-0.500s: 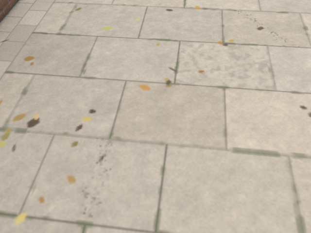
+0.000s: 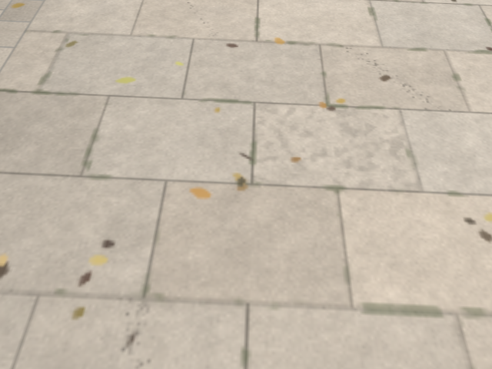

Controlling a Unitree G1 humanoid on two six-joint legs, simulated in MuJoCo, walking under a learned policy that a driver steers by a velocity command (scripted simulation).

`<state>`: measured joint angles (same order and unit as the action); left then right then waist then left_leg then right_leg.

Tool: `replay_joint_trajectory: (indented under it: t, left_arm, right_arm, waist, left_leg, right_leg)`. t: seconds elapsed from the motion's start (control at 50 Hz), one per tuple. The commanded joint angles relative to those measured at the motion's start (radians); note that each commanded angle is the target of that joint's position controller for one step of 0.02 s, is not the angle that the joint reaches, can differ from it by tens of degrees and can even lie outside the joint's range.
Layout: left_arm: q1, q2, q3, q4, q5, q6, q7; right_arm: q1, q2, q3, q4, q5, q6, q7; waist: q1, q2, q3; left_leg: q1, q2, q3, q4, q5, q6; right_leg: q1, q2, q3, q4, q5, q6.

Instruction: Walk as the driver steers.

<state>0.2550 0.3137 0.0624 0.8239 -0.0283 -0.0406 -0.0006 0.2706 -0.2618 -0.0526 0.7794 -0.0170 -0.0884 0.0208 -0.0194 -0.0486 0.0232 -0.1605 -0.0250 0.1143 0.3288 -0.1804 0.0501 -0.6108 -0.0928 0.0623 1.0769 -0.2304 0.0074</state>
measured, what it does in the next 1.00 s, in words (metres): walks ahead: right foot, then left foot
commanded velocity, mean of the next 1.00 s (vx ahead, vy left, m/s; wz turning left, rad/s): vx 0.18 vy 0.00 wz -0.15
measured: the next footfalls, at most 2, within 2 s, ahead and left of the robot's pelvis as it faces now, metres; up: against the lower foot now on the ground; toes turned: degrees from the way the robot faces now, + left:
right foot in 0.28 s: +0.32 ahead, -0.16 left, +0.00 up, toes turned -10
left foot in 0.66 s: +0.34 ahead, +0.09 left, +0.00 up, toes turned -9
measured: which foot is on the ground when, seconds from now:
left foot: down 0.00-0.30, up 0.32-0.64, down 0.66-1.00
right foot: up 0.00-0.26, down 0.28-1.00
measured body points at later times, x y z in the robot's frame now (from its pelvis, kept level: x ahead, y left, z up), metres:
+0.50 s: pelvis +0.21 -0.06 -0.01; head +0.25 -0.08 +0.44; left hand +0.40 +0.17 -0.12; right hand +0.27 -0.35 -0.14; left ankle +0.24 +0.11 -0.69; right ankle +0.28 -0.15 -0.75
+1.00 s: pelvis +0.29 -0.03 -0.01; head +0.30 -0.03 +0.44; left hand +0.43 +0.21 -0.15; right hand +0.33 -0.30 -0.15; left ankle +0.30 +0.09 -0.75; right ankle +0.28 -0.15 -0.75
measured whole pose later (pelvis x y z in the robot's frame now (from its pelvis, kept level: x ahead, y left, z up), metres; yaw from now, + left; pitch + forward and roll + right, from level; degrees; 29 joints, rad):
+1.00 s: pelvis +0.29 -0.03 -0.01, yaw -10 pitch -1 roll +0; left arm 0.14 0.24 0.04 0.99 0.00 0.01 0.02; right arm 0.17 -0.23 -0.03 1.00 0.00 -0.02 -0.03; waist 0.00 0.00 0.04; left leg -0.20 0.02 0.00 0.49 -0.28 -0.01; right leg -0.21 0.01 0.00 0.48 -0.25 0.00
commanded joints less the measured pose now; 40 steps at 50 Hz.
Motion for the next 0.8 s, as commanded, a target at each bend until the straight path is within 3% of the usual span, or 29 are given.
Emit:
replay_joint_trajectory:
  t: [0.02,0.08,0.12,0.18,0.22,0.24,0.26,0.28,0.3,0.32,0.34,0.36,0.38,0.4,0.46,0.52,0.58,0.64,0.66,0.68,0.7,0.72,0.74,0.8]
  left_arm:
    - [0.019,0.033,0.012,-0.054,0.005,0.003,0.0]
    - [-0.07,0.013,0.002,-0.081,0.009,-0.005,-0.02]
    - [-0.147,0.0,-0.006,-0.112,0.011,-0.006,-0.033]
    - [-0.218,-0.006,-0.011,-0.16,0.025,-0.01,-0.049]
    - [-0.19,0.02,0.0,-0.171,0.029,-0.014,-0.059]
    - [-0.133,0.046,0.012,-0.16,0.032,-0.016,-0.06]
    - [-0.021,0.08,0.032,-0.129,0.033,-0.019,-0.057]
    - [0.064,0.141,0.054,-0.107,0.035,-0.017,-0.041]
    - [0.118,0.238,0.067,-0.104,0.056,-0.004,-0.017]
    - [0.113,0.19,0.041,-0.117,0.052,-0.003,-0.016]
    - [0.096,0.141,0.03,-0.123,0.043,0.004,-0.022]
    - [0.014,0.121,0.023,-0.119,0.03,0.002,-0.025]
    - [-0.049,0.081,0.011,-0.118,0.026,0.0,-0.025]
    - [-0.1,0.054,0.003,-0.117,0.03,-0.001,-0.023]
    - [-0.175,0.065,0.008,-0.109,0.059,-0.007,-0.022]
    - [-0.181,0.061,0.007,-0.08,0.057,-0.005,-0.008]
    - [-0.177,0.057,0.002,-0.051,0.053,0.01,0.002]
    - [-0.171,0.013,-0.018,-0.021,0.04,0.019,0.002]
    - [-0.136,-0.004,-0.025,-0.006,0.047,0.018,0.001]
    - [-0.072,0.001,-0.018,0.004,0.05,0.017,-0.001]
    - [-0.098,-0.004,-0.021,0.009,0.054,0.022,0.005]
    - [-0.126,0.017,-0.016,0.011,0.049,0.028,0.01]
    - [-0.131,0.019,-0.014,0.019,0.044,0.034,0.016]
    - [-0.12,0.027,-0.01,0.048,0.044,0.042,0.02]
  right_arm:
    - [-0.055,-0.122,-0.034,-0.042,-0.006,-0.03,-0.011]
    - [-0.046,-0.146,-0.039,-0.023,0.001,-0.025,-0.022]
    - [-0.008,-0.166,-0.046,-0.002,0.008,-0.017,-0.029]
    - [0.036,-0.18,-0.049,0.036,0.023,0.011,-0.034]
    - [0.033,-0.204,-0.054,0.047,0.035,0.028,-0.04]
    - [0.021,-0.215,-0.057,0.048,0.041,0.035,-0.045]
    - [0.001,-0.214,-0.055,0.046,0.043,0.042,-0.048]
    - [0.029,-0.194,-0.047,0.046,0.033,0.04,-0.048]
    - [0.118,-0.109,-0.017,0.02,-0.014,0.025,-0.037]
    - [0.207,-0.074,0.01,0.056,0.003,0.012,-0.016]
    - [0.121,-0.169,-0.021,0.069,0.045,0.015,-0.009]
    - [0.025,-0.158,-0.017,0.032,0.061,0.022,-0.013]
    - [-0.013,-0.141,-0.017,0.037,0.044,0.033,-0.028]
    - [-0.007,-0.139,-0.022,0.046,0.03,0.053,-0.042]
    - [0.072,-0.097,-0.017,0.079,0.019,0.09,-0.061]
    - [0.027,-0.085,-0.011,0.079,0.014,0.097,-0.07]
    - [-0.022,-0.099,-0.015,0.08,0.016,0.102,-0.065]
    - [-0.026,-0.09,-0.012,0.091,-0.007,0.094,-0.057]
    - [-0.034,-0.125,-0.015,0.082,-0.014,0.089,-0.057]
    - [-0.074,-0.2,-0.03,0.082,-0.001,0.088,-0.061]
    - [-0.09,-0.149,-0.024,0.096,0.004,0.084,-0.054]
    - [-0.1,-0.108,-0.013,0.1,-0.001,0.077,-0.049]
    - [-0.111,-0.099,-0.008,0.107,-0.005,0.07,-0.047]
    - [-0.087,-0.098,-0.005,0.135,0.007,0.05,-0.045]
  waist:
    - [0.027,0.116,0.011]
    - [0.0,0.101,0.034]
    - [-0.031,0.082,0.061]
    - [-0.042,0.075,0.083]
    - [-0.011,0.112,0.035]
    - [0.024,0.131,-0.01]
    - [0.089,0.119,-0.075]
    - [0.127,0.067,-0.143]
    - [0.082,-0.159,-0.292]
    - [0.065,-0.171,-0.519]
    - [0.114,-0.029,-0.494]
    - [0.09,-0.026,-0.321]
    - [0.064,0.03,-0.204]
    - [0.026,0.02,-0.156]
    - [-0.034,-0.043,-0.139]
    - [-0.017,-0.055,-0.158]
    - [0.002,-0.06,-0.13]
    - [-0.021,-0.023,-0.069]
    - [-0.002,0.03,-0.044]
    - [0.071,0.158,-0.018]
    - [0.055,0.2,-0.019]
    - [0.044,0.182,-0.005]
    - [0.044,0.171,-0.007]
    - [0.029,0.126,-0.035]
  left_leg:
    - [0.023,0.274,-0.124,-0.21,0.225,0.145]
    - [0.037,0.254,-0.024,-0.223,0.249,0.121]
    - [0.075,0.273,0.007,-0.227,0.25,0.118]
    - [0.15,0.289,0.036,-0.139,0.489,0.106]
    - [0.206,0.299,0.037,-0.036,0.707,0.087]
    - [0.224,0.291,0.036,0.048,0.807,0.069]
    - [0.211,0.255,0.054,0.195,0.826,0.04]
    - [0.107,0.199,0.077,0.383,0.691,-0.01]
    - [-0.24,0.087,0.079,0.753,-0.016,-0.077]
    - [-0.374,-0.007,-0.123,0.998,-0.565,-0.107]
    - [-0.37,0.046,-0.224,1.017,-0.525,-0.096]
    - [-0.442,0.085,-0.187,0.962,-0.47,-0.088]
    - [-0.446,0.114,-0.17,0.882,-0.411,-0.091]
    - [-0.367,0.137,-0.174,0.813,-0.352,-0.097]
    - [-0.181,0.121,-0.148,0.67,-0.251,-0.12]
    - [-0.13,0.123,-0.151,0.489,-0.148,-0.118]
    - [-0.083,0.111,-0.144,0.369,-0.074,-0.107]
    - [0.028,0.098,-0.134,0.135,0.056,-0.072]
    - [0.036,0.164,-0.209,0.075,0.121,-0.047]
    - [-0.033,0.193,-0.233,0.08,0.058,-0.01]
    - [-0.154,0.167,-0.229,0.037,-0.143,-0.003]
    - [-0.2,0.145,-0.217,0.014,-0.199,-0.022]
    - [-0.2,0.133,-0.202,0.015,-0.158,-0.041]
    - [-0.109,0.114,-0.176,0.063,0.022,-0.053]
  right_leg:
    - [-0.076,-0.035,0.061,-0.078,0.153,0.011]
    - [-0.042,-0.022,0.008,-0.268,0.298,0.001]
    - [-0.045,-0.017,-0.029,-0.349,0.322,-0.011]
    - [-0.023,0.019,-0.067,-0.458,0.265,-0.037]
    - [0.048,0.063,-0.095,-0.486,0.187,-0.064]
    - [0.126,0.094,-0.112,-0.502,0.159,-0.08]
    - [0.272,0.129,-0.125,-0.569,0.218,-0.103]
    - [0.476,0.106,-0.078,-0.613,0.484,-0.131]
    - [0.87,-0.152,0.223,-0.473,1.009,-0.269]
    - [1.017,-0.352,0.532,-0.539,1.078,-0.444]
    - [0.913,-0.288,0.413,-0.585,0.955,-0.401]
    - [0.777,-0.234,0.293,-0.619,0.814,-0.347]
    - [0.623,-0.187,0.229,-0.667,0.697,-0.304]
    - [0.484,-0.158,0.179,-0.713,0.614,-0.279]
    - [0.28,-0.113,0.09,-0.789,0.541,-0.274]
    - [0.282,-0.1,0.064,-0.804,0.403,-0.257]
    - [0.271,-0.095,0.087,-0.829,0.097,-0.231]
    - [0.222,-0.034,0.081,-0.794,-0.169,-0.14]
    - [0.214,0.006,0.062,-0.744,-0.199,-0.091]
    - [0.232,0.08,-0.003,-0.713,-0.172,-0.054]
    - [0.352,0.099,-0.043,-0.683,-0.084,-0.03]
    - [0.405,0.091,-0.041,-0.662,-0.033,-0.029]
    - [0.424,0.081,-0.035,-0.654,0.002,-0.038]
    - [0.419,0.067,-0.021,-0.657,0.096,-0.051]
